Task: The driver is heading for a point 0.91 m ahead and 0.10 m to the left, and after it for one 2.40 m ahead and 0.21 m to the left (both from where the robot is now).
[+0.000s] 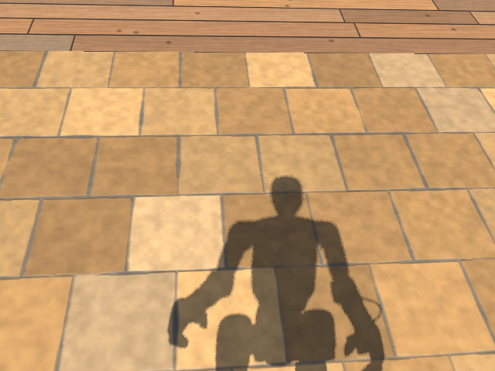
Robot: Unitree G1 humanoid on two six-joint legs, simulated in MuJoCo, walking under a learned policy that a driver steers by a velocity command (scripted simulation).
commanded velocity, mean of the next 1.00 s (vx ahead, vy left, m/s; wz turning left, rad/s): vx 0.43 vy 0.00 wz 0.35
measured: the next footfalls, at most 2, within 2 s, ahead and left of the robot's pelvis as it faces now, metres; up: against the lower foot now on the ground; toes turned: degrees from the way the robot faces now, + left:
right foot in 0.44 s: +0.27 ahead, -0.11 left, +0.00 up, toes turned +18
left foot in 0.92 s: +0.48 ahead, +0.17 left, +0.00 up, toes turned +22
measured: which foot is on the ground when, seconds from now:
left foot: down 0.00-0.44, up 0.46-0.90, down 0.92-1.00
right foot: up 0.00-0.42, down 0.44-0.92, up 0.94-1.00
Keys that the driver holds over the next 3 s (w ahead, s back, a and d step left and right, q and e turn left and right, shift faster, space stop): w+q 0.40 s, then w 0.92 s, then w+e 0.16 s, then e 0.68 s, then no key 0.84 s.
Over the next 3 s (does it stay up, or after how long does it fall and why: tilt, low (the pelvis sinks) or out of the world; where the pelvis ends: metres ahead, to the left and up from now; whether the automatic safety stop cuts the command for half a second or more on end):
stays up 0.81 0.20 0.00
